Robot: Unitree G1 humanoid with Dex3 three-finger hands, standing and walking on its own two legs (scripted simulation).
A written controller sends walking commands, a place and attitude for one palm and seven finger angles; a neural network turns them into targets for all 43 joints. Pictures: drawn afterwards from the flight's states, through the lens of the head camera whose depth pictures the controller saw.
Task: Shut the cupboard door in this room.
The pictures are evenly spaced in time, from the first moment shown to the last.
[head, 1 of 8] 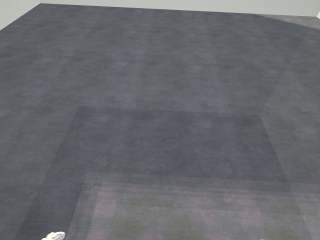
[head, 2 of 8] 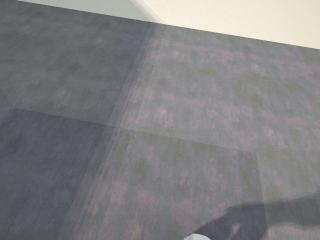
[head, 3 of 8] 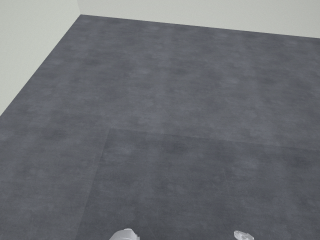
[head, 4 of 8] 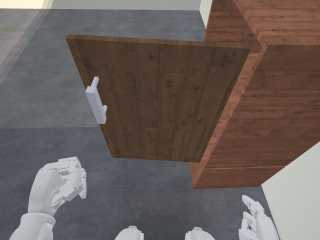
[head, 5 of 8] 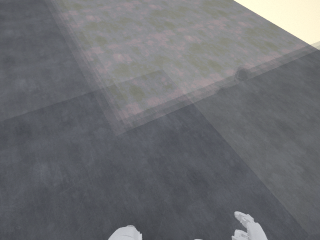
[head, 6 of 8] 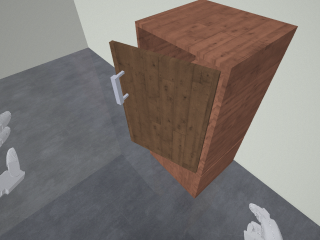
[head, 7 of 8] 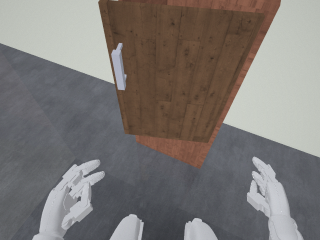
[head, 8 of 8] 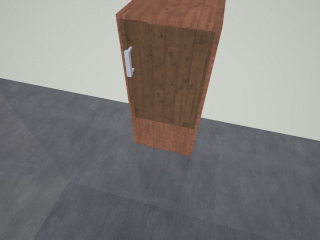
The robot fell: no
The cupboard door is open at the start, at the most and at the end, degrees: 85 85 0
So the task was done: yes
